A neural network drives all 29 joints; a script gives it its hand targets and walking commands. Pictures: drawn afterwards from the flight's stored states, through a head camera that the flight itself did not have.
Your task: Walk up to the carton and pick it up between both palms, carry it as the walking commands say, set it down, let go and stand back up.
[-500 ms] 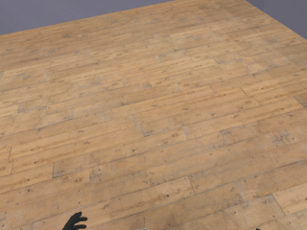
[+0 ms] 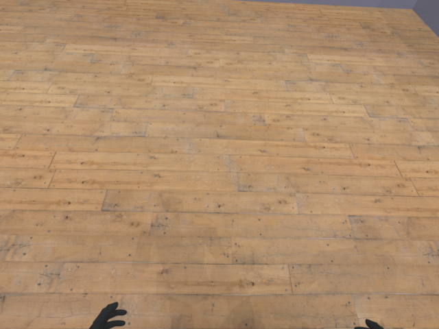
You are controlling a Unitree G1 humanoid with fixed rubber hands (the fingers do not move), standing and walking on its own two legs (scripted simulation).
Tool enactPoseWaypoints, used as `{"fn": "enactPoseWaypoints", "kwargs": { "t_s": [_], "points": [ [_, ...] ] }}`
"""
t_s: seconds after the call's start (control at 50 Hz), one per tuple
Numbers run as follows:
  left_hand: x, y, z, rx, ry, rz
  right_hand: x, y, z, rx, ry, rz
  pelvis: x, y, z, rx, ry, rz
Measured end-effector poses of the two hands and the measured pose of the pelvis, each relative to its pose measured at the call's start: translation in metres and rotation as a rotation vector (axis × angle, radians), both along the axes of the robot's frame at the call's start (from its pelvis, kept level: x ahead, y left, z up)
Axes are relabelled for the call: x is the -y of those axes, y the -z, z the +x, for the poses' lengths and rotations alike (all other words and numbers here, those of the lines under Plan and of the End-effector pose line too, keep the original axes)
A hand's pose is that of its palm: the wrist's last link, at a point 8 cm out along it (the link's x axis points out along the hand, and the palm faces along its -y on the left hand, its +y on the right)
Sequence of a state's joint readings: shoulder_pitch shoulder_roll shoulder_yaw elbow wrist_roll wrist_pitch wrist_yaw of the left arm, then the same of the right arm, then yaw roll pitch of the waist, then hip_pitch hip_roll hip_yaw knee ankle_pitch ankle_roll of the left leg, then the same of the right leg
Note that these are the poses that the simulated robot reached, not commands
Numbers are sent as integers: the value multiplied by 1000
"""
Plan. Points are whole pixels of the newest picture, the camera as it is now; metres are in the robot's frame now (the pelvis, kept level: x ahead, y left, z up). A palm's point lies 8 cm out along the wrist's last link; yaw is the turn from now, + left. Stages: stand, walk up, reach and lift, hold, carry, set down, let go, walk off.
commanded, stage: walk up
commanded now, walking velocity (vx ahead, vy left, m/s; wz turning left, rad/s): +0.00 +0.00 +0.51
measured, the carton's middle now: out of the picture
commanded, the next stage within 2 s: none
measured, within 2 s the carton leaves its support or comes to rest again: neither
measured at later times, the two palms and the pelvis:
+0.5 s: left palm out of the picture +0.06 +0.19 -0.09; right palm out of the picture +0.15 -0.32 -0.14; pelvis +0.00 -0.09 +0.00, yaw +12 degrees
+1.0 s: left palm out of the picture -0.03 +0.19 -0.12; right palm (366, 298) +0.21 -0.28 -0.12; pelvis +0.01 -0.08 -0.01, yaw +26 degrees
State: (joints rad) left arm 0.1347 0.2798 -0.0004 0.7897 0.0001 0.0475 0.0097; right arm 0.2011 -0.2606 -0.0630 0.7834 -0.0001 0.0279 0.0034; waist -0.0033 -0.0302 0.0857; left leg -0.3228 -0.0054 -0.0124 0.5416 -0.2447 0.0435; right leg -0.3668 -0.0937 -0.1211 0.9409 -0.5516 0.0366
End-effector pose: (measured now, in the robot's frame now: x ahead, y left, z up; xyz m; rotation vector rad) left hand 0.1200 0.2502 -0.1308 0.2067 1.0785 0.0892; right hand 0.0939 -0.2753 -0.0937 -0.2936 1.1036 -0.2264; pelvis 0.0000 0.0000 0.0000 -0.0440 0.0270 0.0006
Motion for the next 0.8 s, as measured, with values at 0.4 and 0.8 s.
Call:
{"fn": "enactPoseWaypoints", "kwargs": {
  "t_s": [0.4, 0.8],
  "points": [
    [39, -26, -16, 80, -141, 82, 41, 30, 32, -53, -154, 66, 67, 5, -4, -27, -167, 70],
    [76, -48, -109, -21, -374, 166, 43, 50, 86, -86, -343, 186, 112, 0, 11, 1, -367, 117]
  ]
}}
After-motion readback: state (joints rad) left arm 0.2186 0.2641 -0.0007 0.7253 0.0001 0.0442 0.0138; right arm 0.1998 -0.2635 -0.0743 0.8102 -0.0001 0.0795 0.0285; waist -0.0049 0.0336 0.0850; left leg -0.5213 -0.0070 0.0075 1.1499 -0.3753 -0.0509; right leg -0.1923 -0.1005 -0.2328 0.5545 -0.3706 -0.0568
